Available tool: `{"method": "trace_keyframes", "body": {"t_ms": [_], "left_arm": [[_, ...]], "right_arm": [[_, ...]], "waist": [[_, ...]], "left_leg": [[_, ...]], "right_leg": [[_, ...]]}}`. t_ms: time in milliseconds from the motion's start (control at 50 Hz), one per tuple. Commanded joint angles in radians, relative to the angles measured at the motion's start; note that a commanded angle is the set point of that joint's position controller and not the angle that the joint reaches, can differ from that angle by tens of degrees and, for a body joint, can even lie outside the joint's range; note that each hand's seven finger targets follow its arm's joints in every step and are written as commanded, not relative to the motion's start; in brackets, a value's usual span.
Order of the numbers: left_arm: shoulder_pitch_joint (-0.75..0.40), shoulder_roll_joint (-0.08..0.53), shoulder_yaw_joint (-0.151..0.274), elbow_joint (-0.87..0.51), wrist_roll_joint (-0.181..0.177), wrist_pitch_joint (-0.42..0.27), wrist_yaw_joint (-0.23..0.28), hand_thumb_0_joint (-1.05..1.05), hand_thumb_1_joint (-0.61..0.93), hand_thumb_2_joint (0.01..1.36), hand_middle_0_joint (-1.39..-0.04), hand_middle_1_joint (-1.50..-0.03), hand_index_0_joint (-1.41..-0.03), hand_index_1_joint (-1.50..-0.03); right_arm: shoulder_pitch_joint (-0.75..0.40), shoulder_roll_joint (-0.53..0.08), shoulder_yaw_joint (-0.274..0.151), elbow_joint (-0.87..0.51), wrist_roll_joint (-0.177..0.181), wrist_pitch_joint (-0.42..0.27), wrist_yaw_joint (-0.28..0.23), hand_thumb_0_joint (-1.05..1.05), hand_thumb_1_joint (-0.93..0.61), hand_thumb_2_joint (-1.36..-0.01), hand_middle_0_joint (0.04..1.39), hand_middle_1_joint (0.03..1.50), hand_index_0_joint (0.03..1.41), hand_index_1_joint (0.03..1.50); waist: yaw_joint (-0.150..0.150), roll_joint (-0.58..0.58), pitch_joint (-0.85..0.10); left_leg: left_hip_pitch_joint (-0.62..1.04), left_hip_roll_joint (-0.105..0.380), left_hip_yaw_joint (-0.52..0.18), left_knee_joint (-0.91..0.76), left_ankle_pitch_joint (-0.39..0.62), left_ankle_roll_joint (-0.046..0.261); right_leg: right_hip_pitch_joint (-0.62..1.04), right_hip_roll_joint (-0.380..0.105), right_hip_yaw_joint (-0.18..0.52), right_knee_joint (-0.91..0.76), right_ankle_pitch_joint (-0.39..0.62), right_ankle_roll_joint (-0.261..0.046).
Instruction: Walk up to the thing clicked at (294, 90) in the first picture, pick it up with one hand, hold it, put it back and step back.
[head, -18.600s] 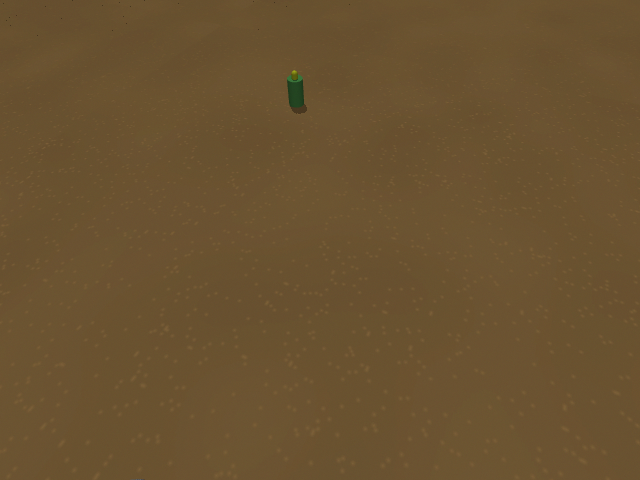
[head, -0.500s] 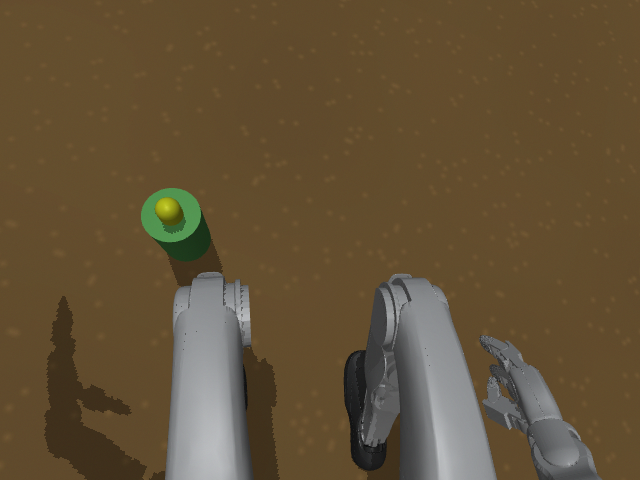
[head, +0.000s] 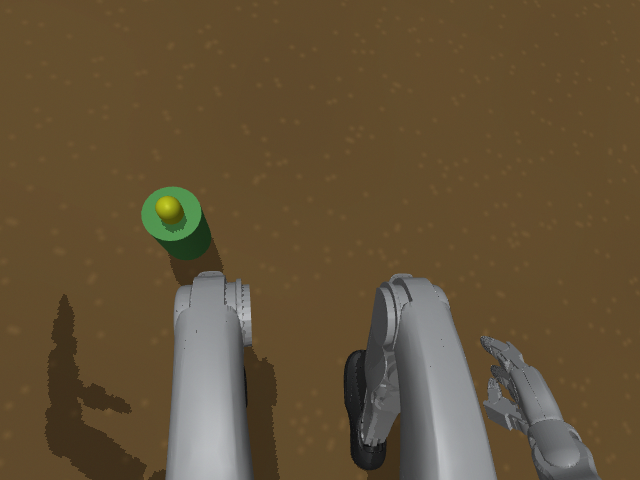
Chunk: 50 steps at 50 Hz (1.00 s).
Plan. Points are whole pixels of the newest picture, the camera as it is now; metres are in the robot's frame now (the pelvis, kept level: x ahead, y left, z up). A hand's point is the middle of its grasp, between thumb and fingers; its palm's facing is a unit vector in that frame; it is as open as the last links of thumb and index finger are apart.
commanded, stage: go down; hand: left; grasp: from the side
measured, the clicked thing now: (178, 223) +0.43 +0.24 -0.27
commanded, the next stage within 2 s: none
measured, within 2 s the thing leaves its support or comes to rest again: neither
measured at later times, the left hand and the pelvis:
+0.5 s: hand out of the picture +0.34 +0.43 +0.02, palm faces +0.20 -0.98 -0.02, open 17.3 cm; pelvis +0.00 +0.00 +0.00, yaw +0 degrees
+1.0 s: hand out of the picture +0.34 +0.42 +0.03, palm faces +0.20 -0.98 -0.04, open 17.3 cm; pelvis +0.00 +0.00 +0.00, yaw +0 degrees
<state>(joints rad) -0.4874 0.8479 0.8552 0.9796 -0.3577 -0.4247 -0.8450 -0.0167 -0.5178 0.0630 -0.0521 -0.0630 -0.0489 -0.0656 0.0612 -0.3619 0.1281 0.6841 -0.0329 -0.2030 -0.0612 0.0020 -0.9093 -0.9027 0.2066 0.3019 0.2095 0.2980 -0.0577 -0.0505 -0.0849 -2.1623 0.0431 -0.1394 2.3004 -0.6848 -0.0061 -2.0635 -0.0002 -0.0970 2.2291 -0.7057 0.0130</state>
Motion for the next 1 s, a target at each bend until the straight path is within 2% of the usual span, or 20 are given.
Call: {"method": "trace_keyframes", "body": {"t_ms": [0,100,200,240,300,380,420,460,480,560,580,620,720,780,840,880,900,920,960,980], "left_arm": [[-0.168,0.422,0.077,-0.199,-0.044,-0.056,-0.005,0.0,-0.54,0.056,-0.053,-0.063,-0.049,-0.063],[-0.112,0.395,0.072,-0.169,-0.039,-0.047,0.002,0.0,-0.514,0.058,-0.052,-0.065,-0.049,-0.064],[-0.15,0.395,0.064,-0.208,-0.039,-0.058,0.001,0.0,-0.506,0.066,-0.048,-0.067,-0.046,-0.065],[-0.148,0.392,0.06,-0.204,-0.039,-0.058,0.003,0.0,-0.511,0.06,-0.052,-0.065,-0.05,-0.063],[-0.149,0.409,0.07,-0.23,-0.041,-0.059,0.005,0.0,-0.52,0.072,-0.049,-0.075,-0.047,-0.073],[-0.132,0.391,0.07,-0.196,-0.04,-0.045,0.012,0.0,-0.512,0.07,-0.045,-0.068,-0.043,-0.066],[-0.128,0.357,0.052,-0.169,-0.046,-0.046,0.007,0.0,-0.507,0.072,-0.044,-0.07,-0.043,-0.068],[-0.143,0.424,0.081,-0.215,-0.04,-0.056,0.011,0.0,-0.532,0.059,-0.057,-0.082,-0.058,-0.078],[-0.141,0.407,0.068,-0.2,-0.035,-0.056,0.009,0.0,-0.542,0.06,-0.056,-0.075,-0.055,-0.073],[-0.14,0.404,0.072,-0.185,-0.034,-0.055,0.013,0.0,-0.52,0.081,-0.048,-0.084,-0.048,-0.081],[-0.139,0.381,0.055,-0.178,-0.032,-0.055,0.011,0.0,-0.517,0.075,-0.045,-0.077,-0.045,-0.074],[-0.145,0.384,0.048,-0.209,-0.034,-0.056,0.006,0.0,-0.514,0.072,-0.046,-0.077,-0.047,-0.072],[-0.146,0.398,0.061,-0.204,-0.035,-0.057,0.004,0.0,-0.525,0.078,-0.05,-0.091,-0.052,-0.086],[-0.143,0.379,0.045,-0.21,-0.027,-0.055,0.01,0.0,-0.53,0.071,-0.055,-0.096,-0.058,-0.088],[-0.137,0.418,0.071,-0.232,-0.023,-0.058,0.018,0.0,-0.523,0.069,-0.049,-0.082,-0.052,-0.075],[-0.144,0.411,0.074,-0.248,-0.036,-0.059,0.018,0.0,-0.522,0.076,-0.051,-0.098,-0.056,-0.09],[-0.126,0.375,0.056,-0.214,-0.037,-0.056,0.018,0.0,-0.517,0.069,-0.05,-0.088,-0.055,-0.079],[-0.104,0.385,0.075,-0.189,-0.038,-0.051,0.019,0.0,-0.509,0.08,-0.046,-0.085,-0.048,-0.079],[-0.118,0.37,0.059,-0.193,-0.041,-0.054,0.011,0.0,-0.509,0.08,-0.046,-0.09,-0.048,-0.083],[-0.104,0.37,0.059,-0.185,-0.04,-0.054,0.009,0.0,-0.512,0.079,-0.052,-0.101,-0.057,-0.092]], "right_arm": [[0.099,-0.242,-0.092,-0.057,0.009,-0.029,-0.019,0.0,-0.914,-0.901,0.201,0.299,0.2,0.299],[0.098,-0.24,-0.09,-0.058,0.011,-0.028,-0.019,0.0,-0.912,-0.9,0.201,0.299,0.2,0.299],[0.095,-0.244,-0.096,-0.057,0.007,-0.028,-0.019,0.0,-0.905,-0.899,0.201,0.299,0.2,0.299],[0.092,-0.24,-0.097,-0.058,0.008,-0.03,-0.02,0.0,-0.909,-0.899,0.201,0.299,0.2,0.299],[0.086,-0.24,-0.097,-0.059,0.009,-0.028,-0.02,0.0,-0.909,-0.9,0.201,0.299,0.2,0.299],[0.091,-0.235,-0.1,-0.06,0.012,-0.028,-0.019,0.0,-0.904,-0.899,0.201,0.299,0.2,0.299],[0.09,-0.236,-0.098,-0.059,0.013,-0.029,-0.017,0.0,-0.904,-0.898,0.201,0.299,0.2,0.299],[0.085,-0.231,-0.094,-0.061,0.01,-0.03,-0.019,0.0,-0.91,-0.898,0.201,0.299,0.2,0.299],[0.088,-0.233,-0.095,-0.059,0.008,-0.028,-0.019,0.0,-0.91,-0.899,0.201,0.299,0.2,0.299],[0.086,-0.235,-0.095,-0.061,0.011,-0.03,-0.017,0.0,-0.904,-0.898,0.201,0.299,0.2,0.299],[0.086,-0.234,-0.096,-0.063,0.01,-0.029,-0.018,0.0,-0.904,-0.898,0.201,0.299,0.2,0.299],[0.086,-0.239,-0.1,-0.064,0.011,-0.03,-0.018,0.0,-0.902,-0.897,0.201,0.299,0.2,0.299],[0.102,-0.237,-0.094,-0.053,0.008,-0.03,-0.019,0.0,-0.908,-0.899,0.201,0.299,0.2,0.299],[0.091,-0.234,-0.099,-0.062,0.01,-0.028,-0.018,0.0,-0.904,-0.897,0.201,0.299,0.2,0.299],[0.092,-0.242,-0.099,-0.058,0.009,-0.025,-0.02,0.0,-0.907,-0.898,0.201,0.299,0.2,0.299],[0.089,-0.234,-0.099,-0.064,0.015,-0.024,-0.02,0.0,-0.904,-0.897,0.201,0.299,0.2,0.299],[0.086,-0.236,-0.102,-0.062,0.016,-0.024,-0.02,0.0,-0.907,-0.898,0.201,0.299,0.2,0.299],[0.091,-0.234,-0.097,-0.059,0.015,-0.025,-0.019,0.0,-0.905,-0.898,0.201,0.299,0.2,0.299],[0.098,-0.235,-0.097,-0.053,0.013,-0.025,-0.019,0.0,-0.905,-0.898,0.201,0.299,0.2,0.299],[0.089,-0.235,-0.096,-0.055,0.011,-0.025,-0.019,0.0,-0.906,-0.898,0.201,0.299,0.2,0.299]], "waist": [[0.046,0.28,-0.608],[0.052,0.268,-0.582],[0.048,0.307,-0.622],[0.042,0.286,-0.604],[0.061,0.304,-0.629],[0.055,0.269,-0.587],[0.035,0.245,-0.553],[0.062,0.242,-0.613],[0.052,0.262,-0.608],[0.053,0.271,-0.578],[0.042,0.259,-0.576],[0.052,0.291,-0.585],[0.05,0.291,-0.621],[0.048,0.273,-0.592],[0.063,0.319,-0.618],[0.066,0.299,-0.62],[0.051,0.295,-0.595],[0.058,0.275,-0.587],[0.045,0.277,-0.587],[0.053,0.262,-0.601]], "left_leg": [[0.499,-0.007,0.052,-0.308,0.116,0.029],[0.493,-0.008,0.046,-0.322,0.122,0.027],[0.541,-0.006,0.046,-0.311,0.163,0.023],[0.504,-0.008,0.051,-0.313,0.124,0.028],[0.526,-0.009,0.055,-0.319,0.138,0.027],[0.491,-0.009,0.051,-0.326,0.106,0.029],[0.458,-0.011,0.056,-0.316,0.088,0.033],[0.462,-0.012,0.066,-0.302,0.12,0.034],[0.476,-0.011,0.063,-0.308,0.119,0.033],[0.483,-0.007,0.049,-0.331,0.084,0.03],[0.479,-0.009,0.053,-0.325,0.077,0.031],[0.497,-0.007,0.05,-0.337,0.073,0.028],[0.532,-0.009,0.051,-0.312,0.165,0.027],[0.503,-0.009,0.052,-0.326,0.107,0.027],[0.545,-0.008,0.045,-0.337,0.113,0.023],[0.529,-0.008,0.045,-0.34,0.111,0.025],[0.519,-0.01,0.044,-0.344,0.094,0.026],[0.516,-0.009,0.044,-0.335,0.121,0.026],[0.51,-0.01,0.048,-0.32,0.148,0.028],[0.501,-0.012,0.053,-0.313,0.158,0.03]], "right_leg": [[0.231,0.042,-0.017,-0.224,0.116,-0.054],[0.223,0.041,-0.027,-0.219,0.117,-0.055],[0.216,0.039,-0.021,-0.208,0.146,-0.057],[0.221,0.039,-0.02,-0.218,0.121,-0.055],[0.229,0.039,-0.013,-0.221,0.13,-0.056],[0.215,0.041,-0.017,-0.23,0.104,-0.055],[0.222,0.04,-0.018,-0.237,0.094,-0.052],[0.267,0.039,-0.003,-0.24,0.116,-0.05],[0.252,0.04,-0.01,-0.233,0.116,-0.052],[0.219,0.042,-0.019,-0.226,0.09,-0.055],[0.223,0.042,-0.017,-0.236,0.085,-0.053],[0.215,0.04,-0.018,-0.226,0.088,-0.056],[0.229,0.038,-0.017,-0.223,0.145,-0.056],[0.221,0.04,-0.017,-0.23,0.106,-0.055],[0.211,0.038,-0.02,-0.219,0.114,-0.057],[0.216,0.038,-0.016,-0.223,0.11,-0.056],[0.197,0.038,-0.019,-0.225,0.099,-0.057],[0.206,0.039,-0.019,-0.223,0.114,-0.056],[0.22,0.038,-0.019,-0.221,0.134,-0.056],[0.237,0.038,-0.017,-0.224,0.144,-0.054]]}}
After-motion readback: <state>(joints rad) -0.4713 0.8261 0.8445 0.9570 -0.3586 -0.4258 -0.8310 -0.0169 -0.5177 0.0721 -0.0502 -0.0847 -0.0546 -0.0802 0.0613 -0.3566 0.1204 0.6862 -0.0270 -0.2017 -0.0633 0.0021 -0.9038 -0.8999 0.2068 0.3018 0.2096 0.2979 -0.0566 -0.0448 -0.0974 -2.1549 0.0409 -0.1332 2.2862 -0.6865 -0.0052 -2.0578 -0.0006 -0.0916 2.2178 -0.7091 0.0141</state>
